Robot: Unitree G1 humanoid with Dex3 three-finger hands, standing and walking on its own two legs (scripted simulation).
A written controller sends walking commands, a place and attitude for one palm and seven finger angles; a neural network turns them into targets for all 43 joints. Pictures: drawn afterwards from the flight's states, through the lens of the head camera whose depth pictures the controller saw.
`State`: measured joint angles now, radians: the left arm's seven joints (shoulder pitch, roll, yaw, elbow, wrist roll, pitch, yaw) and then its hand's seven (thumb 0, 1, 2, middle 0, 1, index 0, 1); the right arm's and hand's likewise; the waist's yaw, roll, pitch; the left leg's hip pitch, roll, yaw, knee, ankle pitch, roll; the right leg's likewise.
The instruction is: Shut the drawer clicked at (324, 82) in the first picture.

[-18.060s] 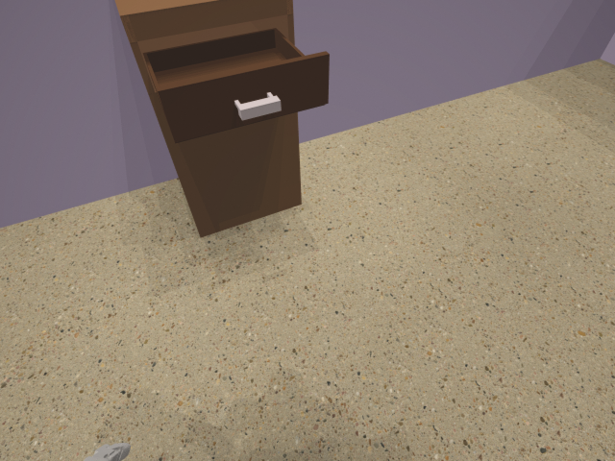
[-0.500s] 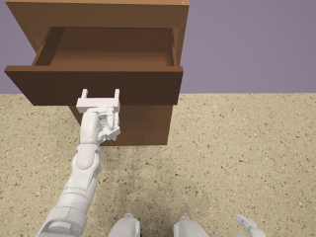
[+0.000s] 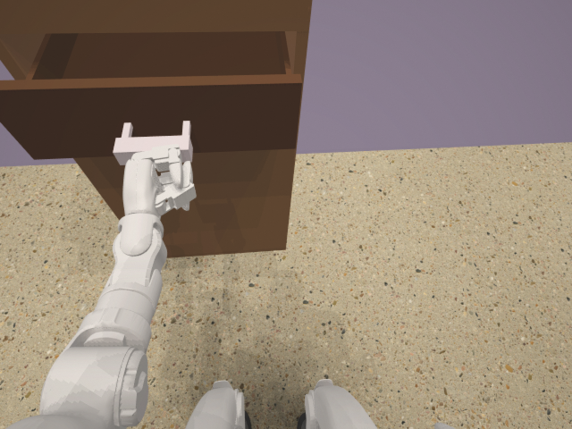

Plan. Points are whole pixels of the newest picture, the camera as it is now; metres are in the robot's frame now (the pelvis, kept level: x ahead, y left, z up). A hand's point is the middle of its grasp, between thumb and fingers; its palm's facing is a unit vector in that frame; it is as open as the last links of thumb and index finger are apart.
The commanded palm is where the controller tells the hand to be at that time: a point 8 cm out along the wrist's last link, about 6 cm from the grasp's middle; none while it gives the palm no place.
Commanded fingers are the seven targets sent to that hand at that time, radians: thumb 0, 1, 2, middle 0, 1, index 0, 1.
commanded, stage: push the drawer shut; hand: left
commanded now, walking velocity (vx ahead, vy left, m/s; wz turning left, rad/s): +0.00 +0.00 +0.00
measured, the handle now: (156, 138) +0.53 +0.17 +0.06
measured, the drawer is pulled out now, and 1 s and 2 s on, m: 0.12 0.00 0.00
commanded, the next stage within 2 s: pull the fist back off the drawer in 1.44 s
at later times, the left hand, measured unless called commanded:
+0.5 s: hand (188, 146) +0.52 +0.12 +0.05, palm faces +0.03 -1.00 -0.04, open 3.4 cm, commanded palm +0.52 +0.17 +0.06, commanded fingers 0.00 0.90 0.90 -1.40 -1.60 -1.40 -1.60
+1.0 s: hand (190, 122) +0.57 +0.12 +0.05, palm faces +0.04 -1.00 -0.04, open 3.5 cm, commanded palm +0.58 +0.16 +0.06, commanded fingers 0.00 0.90 0.90 -1.40 -1.60 -1.40 -1.60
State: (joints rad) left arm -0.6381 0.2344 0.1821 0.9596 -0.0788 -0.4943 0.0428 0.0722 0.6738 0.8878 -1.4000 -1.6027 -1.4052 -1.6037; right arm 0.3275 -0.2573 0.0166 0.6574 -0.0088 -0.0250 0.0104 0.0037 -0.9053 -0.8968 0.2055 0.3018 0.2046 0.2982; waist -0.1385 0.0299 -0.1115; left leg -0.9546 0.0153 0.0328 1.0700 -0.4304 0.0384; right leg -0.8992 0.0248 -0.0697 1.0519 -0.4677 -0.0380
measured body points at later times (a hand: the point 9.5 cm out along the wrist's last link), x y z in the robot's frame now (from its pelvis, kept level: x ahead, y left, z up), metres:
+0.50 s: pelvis +0.00 +0.00 -0.01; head +0.13 +0.02 +0.42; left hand +0.51 +0.17 +0.05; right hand +0.00 -0.26 -0.12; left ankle +0.04 +0.10 -0.66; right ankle +0.02 -0.10 -0.66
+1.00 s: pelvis +0.01 +0.01 -0.02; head +0.17 +0.03 +0.40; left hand +0.56 +0.17 +0.05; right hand -0.05 -0.24 -0.12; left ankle +0.04 +0.10 -0.66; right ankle +0.02 -0.10 -0.66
